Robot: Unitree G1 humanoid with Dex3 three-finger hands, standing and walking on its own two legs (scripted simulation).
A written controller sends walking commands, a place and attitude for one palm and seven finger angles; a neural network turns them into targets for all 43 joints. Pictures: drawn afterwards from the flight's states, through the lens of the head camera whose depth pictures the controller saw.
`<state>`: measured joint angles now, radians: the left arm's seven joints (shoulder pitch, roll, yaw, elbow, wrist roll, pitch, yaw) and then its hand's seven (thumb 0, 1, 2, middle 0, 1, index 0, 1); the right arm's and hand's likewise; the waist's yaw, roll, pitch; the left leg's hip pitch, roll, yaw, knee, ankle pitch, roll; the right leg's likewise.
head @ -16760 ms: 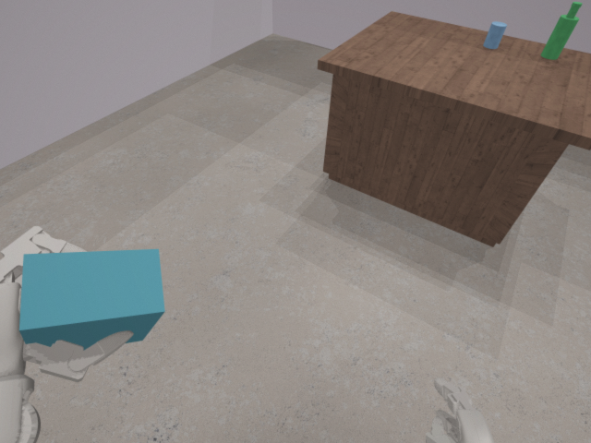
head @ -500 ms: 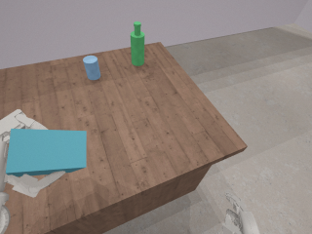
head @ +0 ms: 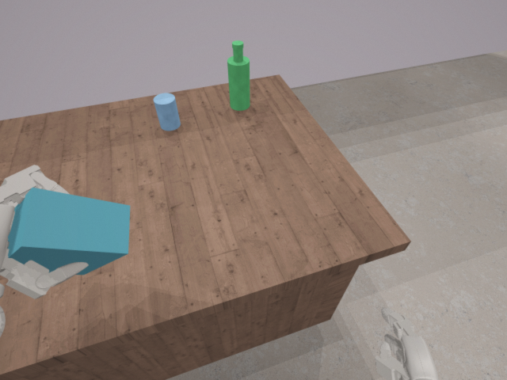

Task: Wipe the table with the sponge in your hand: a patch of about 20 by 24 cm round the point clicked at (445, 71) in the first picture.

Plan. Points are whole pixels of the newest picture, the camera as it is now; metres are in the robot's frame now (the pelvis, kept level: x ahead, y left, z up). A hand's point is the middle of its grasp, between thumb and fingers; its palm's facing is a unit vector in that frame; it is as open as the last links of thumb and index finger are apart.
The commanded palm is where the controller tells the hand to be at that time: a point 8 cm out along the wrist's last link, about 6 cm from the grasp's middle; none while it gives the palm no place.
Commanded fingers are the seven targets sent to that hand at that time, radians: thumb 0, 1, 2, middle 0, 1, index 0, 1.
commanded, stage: turn the palm down, sponge in hand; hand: left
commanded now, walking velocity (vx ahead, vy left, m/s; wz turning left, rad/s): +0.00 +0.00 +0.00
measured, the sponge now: (76, 239) +0.24 +0.27 +0.14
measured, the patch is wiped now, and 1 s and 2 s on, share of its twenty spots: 0.00 0.00 0.00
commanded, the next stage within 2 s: move the sponge above the wiping area in 1.74 s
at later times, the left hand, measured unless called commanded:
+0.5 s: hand (56, 244) +0.23 +0.29 +0.13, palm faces +0.21 -0.43 -0.88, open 10.1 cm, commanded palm +0.20 +0.30 +0.18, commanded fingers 0.00 0.10 1.30 -1.20 -1.60 -1.20 -1.60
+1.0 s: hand (56, 238) +0.25 +0.31 +0.12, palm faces +0.12 -0.23 -0.97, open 10.0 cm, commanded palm +0.21 +0.31 +0.18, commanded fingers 0.00 0.10 1.30 -1.20 -1.60 -1.20 -1.60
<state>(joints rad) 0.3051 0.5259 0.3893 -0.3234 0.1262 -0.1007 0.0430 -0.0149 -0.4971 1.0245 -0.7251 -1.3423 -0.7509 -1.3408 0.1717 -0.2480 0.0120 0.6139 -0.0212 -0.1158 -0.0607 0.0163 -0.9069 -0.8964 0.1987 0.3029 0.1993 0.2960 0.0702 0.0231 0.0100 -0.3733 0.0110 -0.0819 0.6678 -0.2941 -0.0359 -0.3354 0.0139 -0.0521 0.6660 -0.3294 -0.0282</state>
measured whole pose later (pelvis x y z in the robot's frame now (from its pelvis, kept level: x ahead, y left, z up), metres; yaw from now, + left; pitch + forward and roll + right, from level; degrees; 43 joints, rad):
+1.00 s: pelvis +0.02 +0.03 +0.01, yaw -1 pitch -1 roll +0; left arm 0.24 0.52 0.05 -0.31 0.72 0.32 0.04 -0.01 -0.50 1.03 -0.72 -1.34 -0.75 -1.34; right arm 0.07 -0.23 0.07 0.60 0.03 -0.01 -0.11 0.02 -0.91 -0.90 0.20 0.30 0.20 0.30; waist 0.11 0.09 0.00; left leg -0.25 -0.02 -0.03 0.53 -0.26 0.01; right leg -0.22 -0.02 -0.01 0.51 -0.27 0.01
